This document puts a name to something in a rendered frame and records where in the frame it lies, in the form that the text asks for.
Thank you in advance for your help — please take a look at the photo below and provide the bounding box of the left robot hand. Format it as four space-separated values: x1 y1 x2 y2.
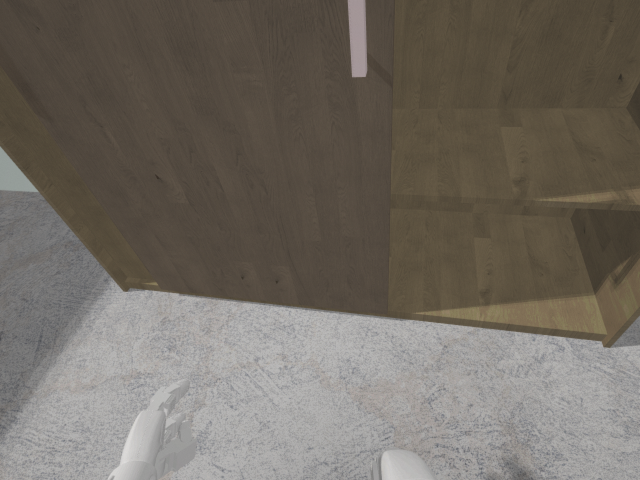
119 379 197 480

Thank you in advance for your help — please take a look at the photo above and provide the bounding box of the right robot thigh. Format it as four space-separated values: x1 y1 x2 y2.
371 450 438 480

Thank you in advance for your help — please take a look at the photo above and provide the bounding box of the wardrobe door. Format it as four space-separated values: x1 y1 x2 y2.
0 66 154 280
0 0 395 315

